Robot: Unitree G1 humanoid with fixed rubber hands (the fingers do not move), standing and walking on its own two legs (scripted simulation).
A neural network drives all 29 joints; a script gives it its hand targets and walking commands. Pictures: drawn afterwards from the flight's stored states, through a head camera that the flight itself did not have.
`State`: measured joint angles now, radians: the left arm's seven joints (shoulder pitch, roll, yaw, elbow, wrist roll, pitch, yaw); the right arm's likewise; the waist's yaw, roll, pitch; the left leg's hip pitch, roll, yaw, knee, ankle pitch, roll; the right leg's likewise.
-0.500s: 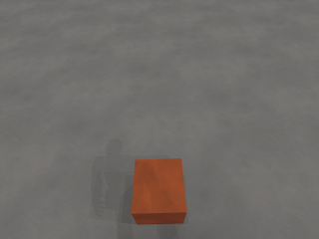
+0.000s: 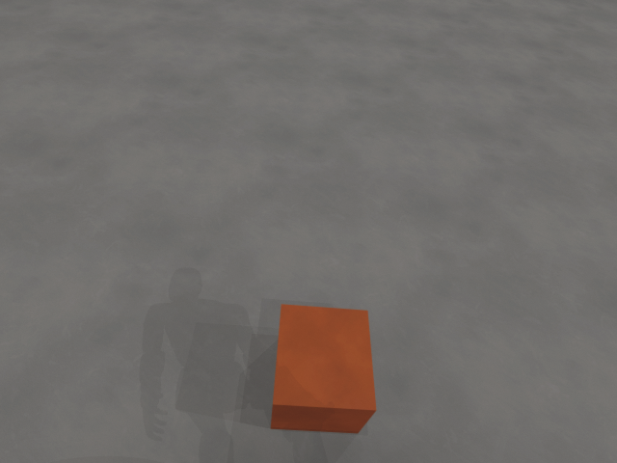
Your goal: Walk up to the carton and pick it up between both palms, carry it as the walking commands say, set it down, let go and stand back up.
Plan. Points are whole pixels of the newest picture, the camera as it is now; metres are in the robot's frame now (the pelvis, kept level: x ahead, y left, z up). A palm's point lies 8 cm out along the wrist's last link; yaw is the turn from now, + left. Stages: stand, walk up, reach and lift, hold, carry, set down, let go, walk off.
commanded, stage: walk up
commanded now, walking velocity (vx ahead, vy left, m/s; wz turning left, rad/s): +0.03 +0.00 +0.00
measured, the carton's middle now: (319, 369) +0.49 -0.08 -0.66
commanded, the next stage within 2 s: none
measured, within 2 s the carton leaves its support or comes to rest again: neither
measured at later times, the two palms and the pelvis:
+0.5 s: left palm out of the picture +0.03 +0.21 -0.16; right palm out of the picture +0.02 -0.22 -0.15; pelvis +0.03 +0.00 -0.01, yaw -1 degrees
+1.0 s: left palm out of the picture +0.08 +0.13 -0.16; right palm out of the picture +0.00 -0.31 -0.17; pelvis +0.05 -0.09 -0.02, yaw -2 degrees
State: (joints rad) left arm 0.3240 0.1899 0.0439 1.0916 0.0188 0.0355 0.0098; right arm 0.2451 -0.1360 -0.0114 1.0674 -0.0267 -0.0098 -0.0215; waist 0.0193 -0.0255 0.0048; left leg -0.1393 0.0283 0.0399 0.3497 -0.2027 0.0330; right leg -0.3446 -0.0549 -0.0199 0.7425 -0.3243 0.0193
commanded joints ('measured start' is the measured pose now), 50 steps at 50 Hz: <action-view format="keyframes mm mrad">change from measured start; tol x32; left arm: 1 18 13 -1 13 -2 -9 9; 50 -77 65 0 -32 -19 -29 19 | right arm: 1 73 -132 -10 13 4 -38 -10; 50 226 -65 -17 113 16 5 -2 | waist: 1 -6 172 113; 50 -16 -41 92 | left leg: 1 -46 186 -141 -164 21 49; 10 -36 149 -145 -9 147 47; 11 -124 84 -74 67 -210 35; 15 4 101 -84 30 392 29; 25 398 384 -351 -39 232 139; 27 344 470 -375 6 745 204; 32 -24 237 -146 -205 -204 50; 34 -109 163 0 -80 214 33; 41 -131 13 33 230 -251 -37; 50 -122 53 -25 -32 -106 -37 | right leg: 1 -8 -1 -9 -49 52 9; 10 320 -149 122 -420 292 -67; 11 357 -123 124 -413 -72 -93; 13 246 -133 81 -361 621 -56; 23 318 -105 43 -349 455 -54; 25 -215 52 -74 -23 -126 -8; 29 -242 -22 29 299 -167 27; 37 314 -23 -20 -299 398 -18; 42 38 -210 213 -587 -157 -67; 50 154 -79 65 -457 2 -21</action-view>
